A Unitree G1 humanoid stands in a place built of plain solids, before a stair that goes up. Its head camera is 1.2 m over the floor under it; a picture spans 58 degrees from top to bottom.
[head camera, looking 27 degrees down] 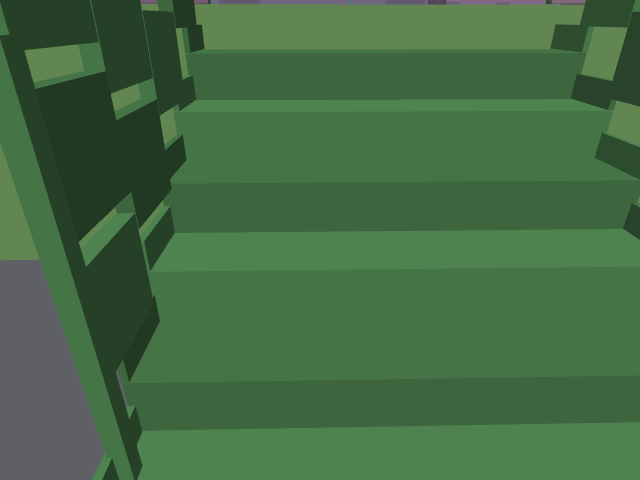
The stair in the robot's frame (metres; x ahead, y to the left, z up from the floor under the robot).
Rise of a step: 0.18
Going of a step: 0.26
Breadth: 1.62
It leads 1 degrees to the left of straight ahead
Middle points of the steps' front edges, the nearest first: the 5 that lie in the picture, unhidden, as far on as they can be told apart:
0.85 -0.29 0.36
1.11 -0.29 0.54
1.37 -0.28 0.72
1.63 -0.28 0.90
1.89 -0.27 1.08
